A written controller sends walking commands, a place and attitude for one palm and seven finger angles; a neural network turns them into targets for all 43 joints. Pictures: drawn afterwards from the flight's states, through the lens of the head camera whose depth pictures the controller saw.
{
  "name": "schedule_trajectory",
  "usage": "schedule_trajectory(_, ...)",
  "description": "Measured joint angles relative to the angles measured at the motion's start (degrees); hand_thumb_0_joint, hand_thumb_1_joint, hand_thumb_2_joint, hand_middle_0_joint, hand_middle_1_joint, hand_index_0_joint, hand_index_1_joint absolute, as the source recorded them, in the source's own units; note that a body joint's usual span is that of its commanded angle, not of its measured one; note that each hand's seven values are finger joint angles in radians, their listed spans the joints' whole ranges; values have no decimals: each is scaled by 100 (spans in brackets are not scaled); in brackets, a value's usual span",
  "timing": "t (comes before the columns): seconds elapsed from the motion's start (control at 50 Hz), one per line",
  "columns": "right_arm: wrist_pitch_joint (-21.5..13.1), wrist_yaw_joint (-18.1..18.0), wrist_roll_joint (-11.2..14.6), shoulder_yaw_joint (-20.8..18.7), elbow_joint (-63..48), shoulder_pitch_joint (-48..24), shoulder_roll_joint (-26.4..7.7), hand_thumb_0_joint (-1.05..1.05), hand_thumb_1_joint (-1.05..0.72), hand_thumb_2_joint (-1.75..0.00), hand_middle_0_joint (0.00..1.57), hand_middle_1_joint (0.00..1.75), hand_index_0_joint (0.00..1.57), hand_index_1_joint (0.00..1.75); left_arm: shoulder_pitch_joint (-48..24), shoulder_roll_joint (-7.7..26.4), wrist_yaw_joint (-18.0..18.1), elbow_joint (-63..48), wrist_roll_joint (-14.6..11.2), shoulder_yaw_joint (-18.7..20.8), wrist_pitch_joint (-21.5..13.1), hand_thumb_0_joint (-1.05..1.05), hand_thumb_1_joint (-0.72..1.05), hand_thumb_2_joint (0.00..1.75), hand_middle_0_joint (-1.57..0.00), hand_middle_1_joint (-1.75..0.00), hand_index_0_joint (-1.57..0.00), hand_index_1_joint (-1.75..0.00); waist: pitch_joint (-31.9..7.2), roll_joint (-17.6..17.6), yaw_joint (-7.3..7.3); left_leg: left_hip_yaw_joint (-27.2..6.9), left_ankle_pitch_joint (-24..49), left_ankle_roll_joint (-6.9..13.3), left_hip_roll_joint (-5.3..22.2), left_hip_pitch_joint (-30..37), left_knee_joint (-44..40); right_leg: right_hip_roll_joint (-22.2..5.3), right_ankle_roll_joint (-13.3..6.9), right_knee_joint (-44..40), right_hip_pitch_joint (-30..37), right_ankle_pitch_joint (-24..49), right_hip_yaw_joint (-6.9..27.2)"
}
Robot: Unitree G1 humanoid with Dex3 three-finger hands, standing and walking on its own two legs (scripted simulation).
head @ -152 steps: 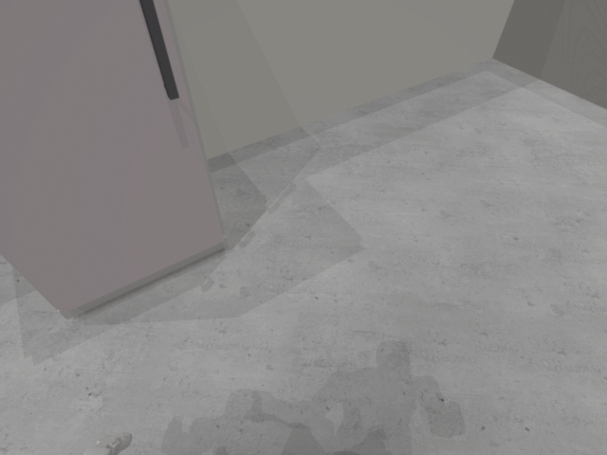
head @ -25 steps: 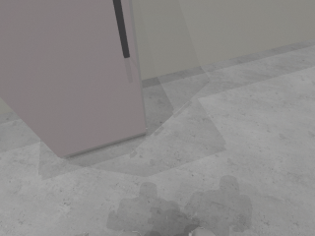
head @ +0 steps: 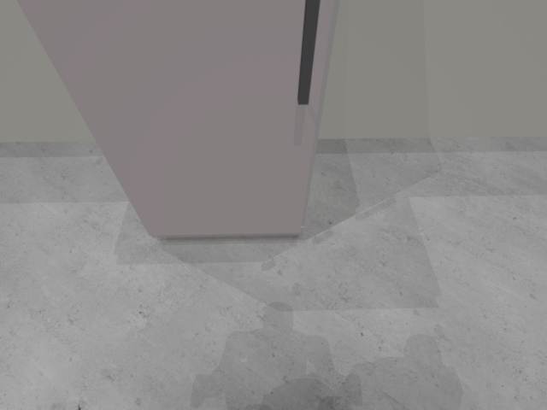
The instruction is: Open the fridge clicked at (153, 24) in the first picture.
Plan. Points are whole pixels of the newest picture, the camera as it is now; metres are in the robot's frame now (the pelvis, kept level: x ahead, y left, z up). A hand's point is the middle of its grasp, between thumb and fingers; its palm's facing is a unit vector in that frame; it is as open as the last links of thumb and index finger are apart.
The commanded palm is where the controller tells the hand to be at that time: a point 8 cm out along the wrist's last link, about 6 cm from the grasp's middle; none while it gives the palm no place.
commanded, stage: take the last steps up to it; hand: right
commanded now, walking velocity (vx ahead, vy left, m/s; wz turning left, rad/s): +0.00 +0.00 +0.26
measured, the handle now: out of the picture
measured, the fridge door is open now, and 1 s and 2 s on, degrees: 0 0 0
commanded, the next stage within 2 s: come to a stop and stand still in 0.86 s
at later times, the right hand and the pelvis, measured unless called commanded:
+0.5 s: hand out of the picture +0.10 -0.20 -0.18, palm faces -0.07 +0.99 -0.14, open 7.3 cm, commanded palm none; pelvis +0.07 -0.02 +0.00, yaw +7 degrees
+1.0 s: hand (331, 300) +0.34 -0.09 -0.17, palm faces -0.11 +0.97 -0.20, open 7.3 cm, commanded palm none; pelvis +0.22 +0.08 -0.01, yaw +8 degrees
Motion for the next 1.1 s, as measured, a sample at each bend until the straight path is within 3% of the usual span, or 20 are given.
schedule_trajectory(0.04,-147,-27,-22,54,-19,-41,53,1,-91,-90,20,30,20,30,122,99,-23,76,-46,29,67,0,91,90,-20,-30,-20,-30,-30,-97,8,23,405,248,-60,204,-482,-91,128,629,-231,-405,88)
schedule_trajectory(0.1,-259,-110,14,150,-13,-129,212,1,-91,-90,20,30,20,30,112,229,39,217,-78,42,278,1,91,90,-20,-30,-20,-30,-15,-309,40,18,134,367,-170,209,-352,95,237,2022,-816,-1128,918)
schedule_trajectory(0.16,-288,-165,29,176,21,-126,286,0,-91,-90,20,30,20,30,64,203,30,296,-43,10,331,1,91,90,-20,-30,-20,-30,-86,-293,40,-40,249,355,-222,385,-662,234,327,2796,-1193,-867,1293)
schedule_trajectory(0.22,-314,-158,20,189,101,-73,316,0,-91,-90,20,30,20,30,46,110,-32,288,-4,-19,266,1,91,90,-20,-30,-20,-30,-207,-210,47,-77,381,378,-270,565,-976,257,368,2751,-1301,-545,1398)
schedule_trajectory(0.34,-401,-95,-15,155,272,161,210,0,-92,-90,20,30,21,30,-21,-76,-118,225,10,-66,98,1,91,90,-20,-30,-20,-30,-411,4,-97,-179,369,333,-331,818,-1201,348,291,1379,-911,-557,1342)
schedule_trajectory(0.4,-363,-67,21,123,403,355,136,0,-91,-90,20,30,21,30,-7,-134,-102,154,5,-108,-74,1,91,90,-20,-30,-20,-30,-486,111,-133,-248,106,241,-330,819,-889,437,166,235,-388,-79,1207)
schedule_trajectory(0.44,-272,-46,45,83,527,482,79,0,-91,-90,20,30,20,30,18,-206,-73,141,43,-139,-197,1,91,90,-20,-30,-20,-30,-533,250,-117,-375,-461,313,-288,526,-67,488,-99,294,-303,-26,1058)
schedule_trajectory(0.48,-166,-10,-10,57,642,562,60,0,-91,-90,20,30,20,30,139,-251,-36,125,58,-173,-258,1,91,90,-20,-30,-20,-30,-583,253,-61,-391,-571,351,-303,35,1119,463,-200,175,-116,-118,951)
schedule_trajectory(0.54,-166,60,-59,16,707,530,18,1,-91,-90,20,30,20,30,415,-334,28,236,47,-223,-313,0,91,90,-20,-30,-20,-30,-554,250,-3,-365,28,306,-178,-603,2226,487,-184,-417,298,45,911)
schedule_trajectory(0.6,-239,66,-40,6,671,453,5,1,-91,-90,20,30,20,30,684,-426,65,447,13,-270,-354,0,91,90,-20,-30,-20,-30,-453,261,-50,-417,572,209,-17,-1060,2512,515,-152,-973,706,196,840)
schedule_trajectory(0.66,-242,57,-26,23,668,355,34,1,-91,-90,20,30,20,30,917,-511,81,643,-2,-284,-365,0,91,90,-20,-30,-20,-30,-342,243,-51,-378,792,138,130,-1336,2324,512,-110,-1267,1009,193,765)
schedule_trajectory(0.74,-210,63,-16,85,710,140,114,1,-91,-90,19,30,20,30,1142,-595,69,842,22,-264,-347,1,91,90,-20,-30,-20,-30,-157,209,50,-114,852,125,260,-1328,1284,480,5,-1409,1340,32,660)
schedule_trajectory(0.86,-371,52,6,137,666,-248,207,1,-92,-90,20,30,20,30,1411,-592,41,1080,15,-200,-256,1,91,90,-20,-30,-20,-30,36,50,245,298,867,344,20,-672,-412,270,325,-822,1552,-661,589)
schedule_trajectory(0.9,-559,22,-9,128,625,-334,244,0,-92,-90,20,30,20,30,1422,-571,7,1188,-52,-185,-186,1,91,90,-20,-30,-20,-30,56,-36,187,382,1132,509,-64,-547,-401,102,262,395,1156,-1053,771)
schedule_trajectory(0.94,-671,-26,36,140,599,-405,310,0,-92,-90,20,30,20,30,1218,-520,0,1203,-106,-176,-71,1,91,90,-20,-30,-20,-30,125,-111,159,473,772,618,-108,-464,-139,170,92,2155,408,-1253,1285)
schedule_trajectory(0.98,-680,-94,73,137,601,-392,357,0,-92,-90,20,30,20,30,984,-468,-1,1132,-103,-136,-32,1,91,90,-20,-30,-20,-30,80,-112,115,544,630,649,-139,-204,-327,250,9,3264,-270,-998,1467)
schedule_trajectory(1.02,-688,-210,94,111,595,-352,351,-1,-94,-90,20,30,20,30,718,-392,25,993,-75,-119,-33,1,91,90,-20,-30,-20,-30,-19,-131,62,603,722,609,-188,56,-678,253,18,3481,-781,-674,1479)
schedule_trajectory(1.1,-614,-305,29,206,651,-248,338,-2,-95,-90,20,30,20,30,123,-229,95,634,-88,-118,-23,1,91,90,-20,-30,-20,-30,-193,-187,-5,590,829,654,-254,326,-1113,318,129,2327,-1182,-368,1441)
